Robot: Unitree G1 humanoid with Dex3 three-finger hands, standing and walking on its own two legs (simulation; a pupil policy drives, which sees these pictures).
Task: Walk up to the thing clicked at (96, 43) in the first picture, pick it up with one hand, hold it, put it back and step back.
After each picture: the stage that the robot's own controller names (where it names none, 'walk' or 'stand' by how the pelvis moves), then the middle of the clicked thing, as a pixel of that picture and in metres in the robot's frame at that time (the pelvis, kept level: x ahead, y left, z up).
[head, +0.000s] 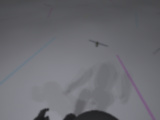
stand; (96, 44) +1.72 -0.17 -0.72
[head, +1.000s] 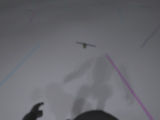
walk; (84, 45) +1.57 +0.12 -0.69
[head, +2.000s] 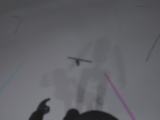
walk; (77, 62) +1.01 +0.27 -0.70
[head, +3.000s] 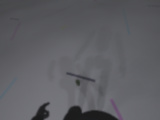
walk; (77, 82) +0.58 +0.23 -0.71
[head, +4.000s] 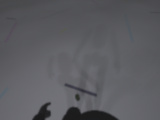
walk; (77, 97) +0.37 +0.16 -0.71
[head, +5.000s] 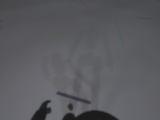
stand; (70, 107) +0.27 +0.19 -0.71
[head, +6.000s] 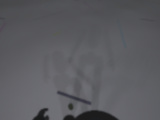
stand; (70, 107) +0.27 +0.18 -0.72
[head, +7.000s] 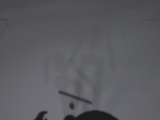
stand; (71, 106) +0.28 +0.18 -0.72
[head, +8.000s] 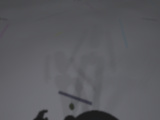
stand; (71, 107) +0.27 +0.18 -0.73
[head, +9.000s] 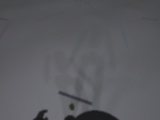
go down; (71, 107) +0.27 +0.18 -0.73
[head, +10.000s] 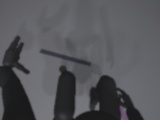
go down; (63, 70) +0.36 +0.19 -0.34
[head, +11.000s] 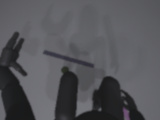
approach; (65, 71) +0.36 +0.19 -0.30
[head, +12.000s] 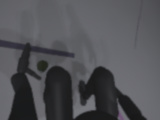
close in; (42, 66) +0.35 +0.22 -0.22
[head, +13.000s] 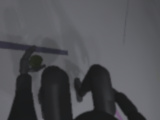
close; (35, 63) +0.36 +0.23 -0.21
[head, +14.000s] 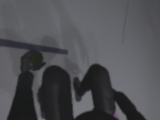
lift; (35, 62) +0.37 +0.22 -0.22
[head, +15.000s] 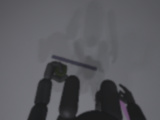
lift; (60, 73) +0.30 +0.20 -0.05
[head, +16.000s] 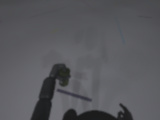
hold; (64, 76) +0.31 +0.17 +0.02
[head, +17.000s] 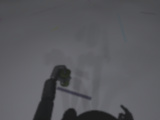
hold; (65, 77) +0.31 +0.17 +0.00
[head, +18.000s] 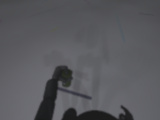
crouch; (66, 78) +0.31 +0.16 +0.00
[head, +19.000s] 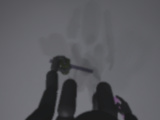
crouch; (65, 66) +0.38 +0.17 -0.09
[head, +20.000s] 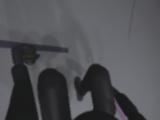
lower; (30, 56) +0.41 +0.24 -0.22
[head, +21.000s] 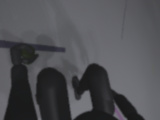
lower; (28, 55) +0.41 +0.25 -0.22
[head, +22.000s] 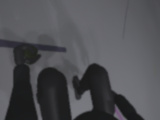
lower; (30, 55) +0.40 +0.24 -0.22
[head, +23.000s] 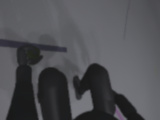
lower; (33, 56) +0.40 +0.23 -0.22
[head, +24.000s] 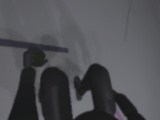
loosen; (37, 59) +0.39 +0.21 -0.22
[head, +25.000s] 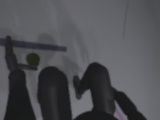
withdraw; (33, 61) +0.37 +0.21 -0.22
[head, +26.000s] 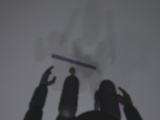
walk; (72, 71) +0.38 +0.16 -0.40
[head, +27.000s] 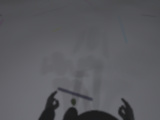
stand; (73, 102) +0.31 +0.14 -0.66
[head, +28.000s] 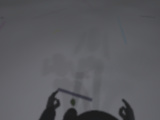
stand; (73, 102) +0.32 +0.16 -0.66
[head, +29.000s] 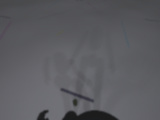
stand; (75, 102) +0.33 +0.14 -0.71
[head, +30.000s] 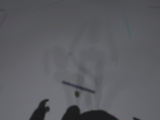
walk; (77, 94) +0.36 +0.12 -0.70
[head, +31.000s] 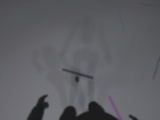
walk; (77, 79) +0.54 +0.10 -0.71
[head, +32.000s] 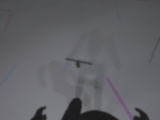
walk; (77, 64) +0.85 +0.26 -0.69
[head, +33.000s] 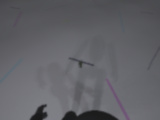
stand; (80, 64) +0.96 +0.16 -0.71
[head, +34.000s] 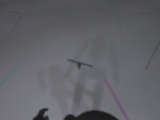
stand; (79, 66) +0.97 +0.18 -0.72
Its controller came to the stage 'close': yes
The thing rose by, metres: 0.71
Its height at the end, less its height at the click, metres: +0.00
